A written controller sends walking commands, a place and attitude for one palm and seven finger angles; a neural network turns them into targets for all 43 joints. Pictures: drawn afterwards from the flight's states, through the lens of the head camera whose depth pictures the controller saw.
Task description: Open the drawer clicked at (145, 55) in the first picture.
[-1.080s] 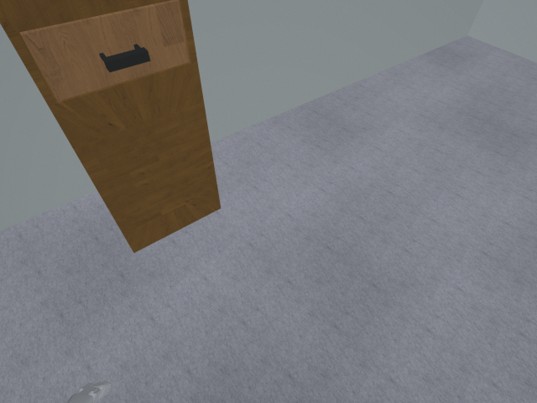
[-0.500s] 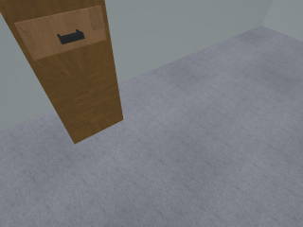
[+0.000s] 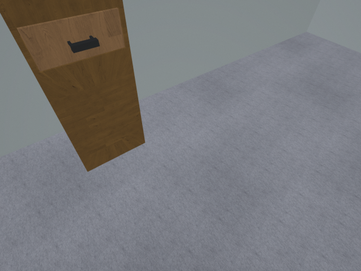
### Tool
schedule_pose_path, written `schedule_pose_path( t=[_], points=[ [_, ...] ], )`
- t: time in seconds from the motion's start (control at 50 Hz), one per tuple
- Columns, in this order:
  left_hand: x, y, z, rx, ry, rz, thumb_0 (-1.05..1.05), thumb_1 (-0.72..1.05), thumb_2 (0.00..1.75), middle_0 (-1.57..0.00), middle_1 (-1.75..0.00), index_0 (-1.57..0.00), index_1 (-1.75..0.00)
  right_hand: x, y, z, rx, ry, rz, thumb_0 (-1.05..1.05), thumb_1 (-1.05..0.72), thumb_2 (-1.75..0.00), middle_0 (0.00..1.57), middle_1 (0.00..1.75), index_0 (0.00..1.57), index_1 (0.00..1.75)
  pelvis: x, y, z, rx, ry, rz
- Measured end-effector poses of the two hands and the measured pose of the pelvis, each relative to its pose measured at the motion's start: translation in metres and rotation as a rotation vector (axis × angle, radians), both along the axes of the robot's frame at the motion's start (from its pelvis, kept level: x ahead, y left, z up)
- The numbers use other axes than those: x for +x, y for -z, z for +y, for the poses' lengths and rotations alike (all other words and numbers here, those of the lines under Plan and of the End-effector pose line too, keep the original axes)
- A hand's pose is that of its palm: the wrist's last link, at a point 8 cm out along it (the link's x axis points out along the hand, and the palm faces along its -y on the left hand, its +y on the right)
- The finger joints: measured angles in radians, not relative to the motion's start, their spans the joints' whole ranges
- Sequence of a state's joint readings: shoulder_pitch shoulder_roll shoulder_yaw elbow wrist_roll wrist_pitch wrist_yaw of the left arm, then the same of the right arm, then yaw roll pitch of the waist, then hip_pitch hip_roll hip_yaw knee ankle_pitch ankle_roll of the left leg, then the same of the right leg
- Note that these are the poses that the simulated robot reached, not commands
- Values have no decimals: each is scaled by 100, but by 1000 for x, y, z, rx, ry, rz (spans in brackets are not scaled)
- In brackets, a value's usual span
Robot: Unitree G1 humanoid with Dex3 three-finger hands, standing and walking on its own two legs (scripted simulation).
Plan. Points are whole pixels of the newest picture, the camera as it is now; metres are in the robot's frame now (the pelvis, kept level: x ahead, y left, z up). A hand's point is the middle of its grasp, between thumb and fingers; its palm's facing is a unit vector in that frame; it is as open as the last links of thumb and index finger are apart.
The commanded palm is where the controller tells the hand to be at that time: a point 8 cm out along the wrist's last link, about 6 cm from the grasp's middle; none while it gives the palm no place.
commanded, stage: look at it before walking up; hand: left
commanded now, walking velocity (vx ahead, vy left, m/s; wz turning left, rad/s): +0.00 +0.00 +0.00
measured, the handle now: (82, 42) +0.92 +0.46 +0.05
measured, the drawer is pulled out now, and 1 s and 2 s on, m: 0.00 0.00 0.00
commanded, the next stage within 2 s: walk to a spot facing it in 0.56 s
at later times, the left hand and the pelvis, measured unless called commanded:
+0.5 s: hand out of the picture +0.07 +0.25 -0.16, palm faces -0.05 -0.94 -0.33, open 7.4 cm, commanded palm none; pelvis +0.00 +0.01 +0.00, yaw +0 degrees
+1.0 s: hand out of the picture +0.07 +0.19 -0.18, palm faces -0.14 -0.96 -0.25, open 7.4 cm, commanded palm none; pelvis +0.03 -0.02 -0.02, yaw -10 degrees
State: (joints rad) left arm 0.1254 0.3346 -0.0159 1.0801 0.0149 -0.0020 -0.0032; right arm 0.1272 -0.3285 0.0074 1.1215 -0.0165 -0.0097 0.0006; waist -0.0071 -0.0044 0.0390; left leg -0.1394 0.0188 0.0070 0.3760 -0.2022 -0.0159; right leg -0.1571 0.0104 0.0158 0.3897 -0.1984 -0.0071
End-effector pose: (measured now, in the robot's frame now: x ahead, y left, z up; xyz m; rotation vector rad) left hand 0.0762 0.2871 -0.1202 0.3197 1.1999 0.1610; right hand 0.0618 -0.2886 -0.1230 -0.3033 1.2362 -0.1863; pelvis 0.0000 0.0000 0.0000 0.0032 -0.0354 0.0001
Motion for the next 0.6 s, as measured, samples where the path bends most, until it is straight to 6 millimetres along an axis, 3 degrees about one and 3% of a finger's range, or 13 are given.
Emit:
schedule_pose_path(
  t=[0.28, 0.6],
  points=[
    [-9, 3, 4, -3, -8, 21, 0, 91, 90, -20, -30, -20, -30, 1, -2, 4, -2, 1, -1, 1, -91, -90, 21, 30, 20, 30, 0, 0, 3, -2, 0, 2],
    [-6, 1, 11, 3, -7, 16, 0, 91, 90, -20, -30, -20, -29, 13, -5, 7, -6, -7, -26, 0, -91, -90, 21, 30, 20, 30, 2, -1, 8, -3, 2, 0]
  ],
)
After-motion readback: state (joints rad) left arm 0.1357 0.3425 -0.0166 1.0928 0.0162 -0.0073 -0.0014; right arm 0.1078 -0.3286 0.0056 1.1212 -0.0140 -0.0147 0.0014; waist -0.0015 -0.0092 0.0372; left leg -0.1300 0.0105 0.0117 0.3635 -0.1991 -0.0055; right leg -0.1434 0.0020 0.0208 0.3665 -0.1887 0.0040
